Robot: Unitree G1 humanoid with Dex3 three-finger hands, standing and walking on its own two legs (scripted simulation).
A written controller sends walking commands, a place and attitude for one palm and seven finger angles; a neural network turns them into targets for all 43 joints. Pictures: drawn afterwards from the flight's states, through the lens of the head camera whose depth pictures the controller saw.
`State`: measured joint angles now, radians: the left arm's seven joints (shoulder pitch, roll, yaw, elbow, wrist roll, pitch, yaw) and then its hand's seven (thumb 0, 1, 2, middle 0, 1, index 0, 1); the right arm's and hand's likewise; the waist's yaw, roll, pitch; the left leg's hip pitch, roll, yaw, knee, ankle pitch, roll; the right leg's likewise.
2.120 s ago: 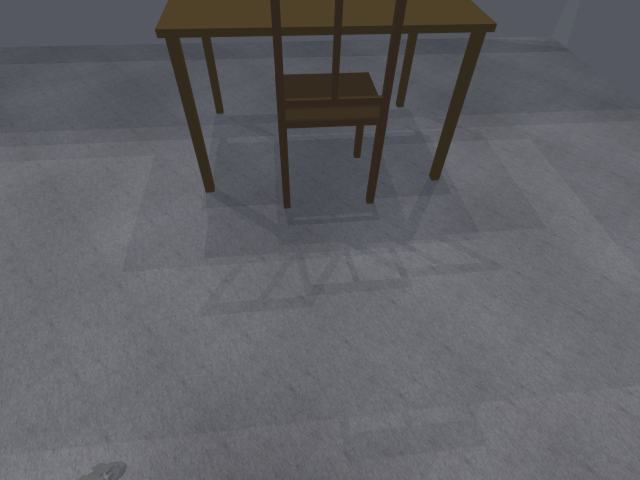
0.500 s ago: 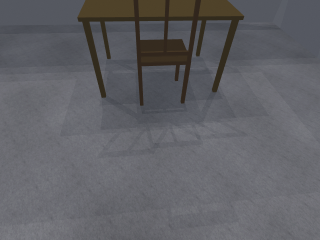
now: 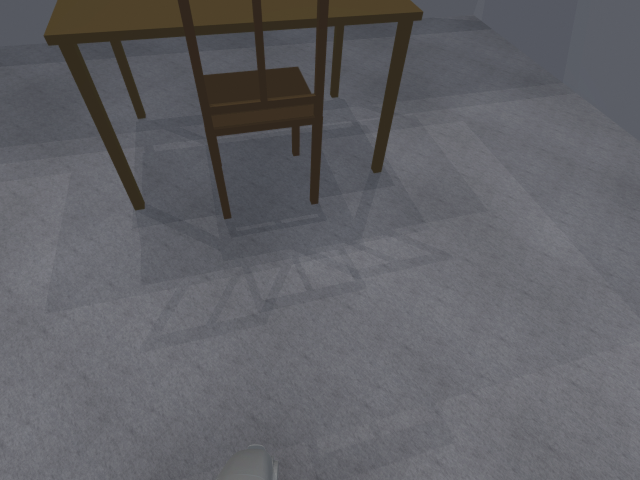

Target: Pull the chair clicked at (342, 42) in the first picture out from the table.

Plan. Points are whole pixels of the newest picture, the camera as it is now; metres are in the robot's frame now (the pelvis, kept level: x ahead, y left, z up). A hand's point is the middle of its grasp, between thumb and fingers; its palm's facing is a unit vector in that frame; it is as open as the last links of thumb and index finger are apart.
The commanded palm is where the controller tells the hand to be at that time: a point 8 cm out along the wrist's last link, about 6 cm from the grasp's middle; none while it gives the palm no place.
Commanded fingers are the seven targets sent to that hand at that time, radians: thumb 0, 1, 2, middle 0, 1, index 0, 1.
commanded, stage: walk to a spot facing it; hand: left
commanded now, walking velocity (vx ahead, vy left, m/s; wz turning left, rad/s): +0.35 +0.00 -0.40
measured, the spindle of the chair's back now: (259, 47) +1.26 +0.32 -0.06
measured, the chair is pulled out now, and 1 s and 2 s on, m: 0.00 0.00 0.00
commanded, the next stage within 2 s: turn to face it in 1.40 s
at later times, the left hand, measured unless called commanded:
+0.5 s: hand (224, 336) +0.35 +0.20 -0.15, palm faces -0.28 -0.94 -0.20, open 7.4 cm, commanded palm none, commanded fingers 0.00 0.90 0.90 -0.20 -0.30 -0.20 -0.30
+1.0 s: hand (274, 293) +0.46 +0.13 -0.17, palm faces -0.29 -0.93 -0.21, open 7.2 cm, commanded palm none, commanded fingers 0.00 0.90 0.90 -0.20 -0.30 -0.20 -0.30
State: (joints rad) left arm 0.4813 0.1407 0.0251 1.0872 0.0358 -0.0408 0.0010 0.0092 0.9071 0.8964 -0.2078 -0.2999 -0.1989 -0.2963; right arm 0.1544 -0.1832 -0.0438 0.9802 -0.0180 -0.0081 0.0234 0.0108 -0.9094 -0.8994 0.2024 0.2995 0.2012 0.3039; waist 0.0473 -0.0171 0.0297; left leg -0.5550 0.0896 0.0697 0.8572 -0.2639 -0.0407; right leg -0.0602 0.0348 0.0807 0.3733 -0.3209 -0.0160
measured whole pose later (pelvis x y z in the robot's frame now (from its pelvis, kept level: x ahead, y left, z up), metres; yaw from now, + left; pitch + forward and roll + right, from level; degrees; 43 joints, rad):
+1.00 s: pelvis +0.37 -0.04 +0.00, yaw -21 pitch +0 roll -2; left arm 0.29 0.20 0.06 1.06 0.03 -0.06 0.01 -0.01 0.94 0.90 -0.20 -0.30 -0.20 -0.30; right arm 0.22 -0.19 -0.06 1.03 -0.03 -0.02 0.01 0.02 -0.95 -0.90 0.20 0.30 0.20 0.30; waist 0.00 0.01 0.01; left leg -0.49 0.15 0.10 0.78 -0.25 -0.03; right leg -0.14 0.03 -0.13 0.40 -0.26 -0.04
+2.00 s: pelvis +0.64 -0.17 -0.01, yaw -21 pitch -1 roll -1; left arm 0.11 0.15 0.04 0.95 0.03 0.00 0.03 0.00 0.92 0.90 -0.21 -0.30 -0.20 -0.30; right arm 0.21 -0.17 -0.06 0.97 -0.03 0.06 0.01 0.00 -0.91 -0.90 0.20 0.30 0.20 0.30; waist -0.02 -0.02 0.04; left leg -0.43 0.11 0.13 0.87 -0.42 -0.04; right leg -0.29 -0.11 -0.35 0.54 -0.22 -0.05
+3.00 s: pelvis +0.61 -0.17 -0.01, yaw +12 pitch +0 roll +0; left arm 0.25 0.26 0.06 0.95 0.02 0.05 0.02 0.01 0.91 0.90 -0.21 -0.30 -0.20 -0.30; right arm 0.10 -0.23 -0.05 0.92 -0.02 0.04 0.02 0.01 -0.91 -0.90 0.20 0.30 0.20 0.30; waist 0.03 -0.05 0.10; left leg -0.26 0.01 0.08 0.60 -0.34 0.02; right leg -0.35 -0.17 -0.17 0.80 -0.48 0.06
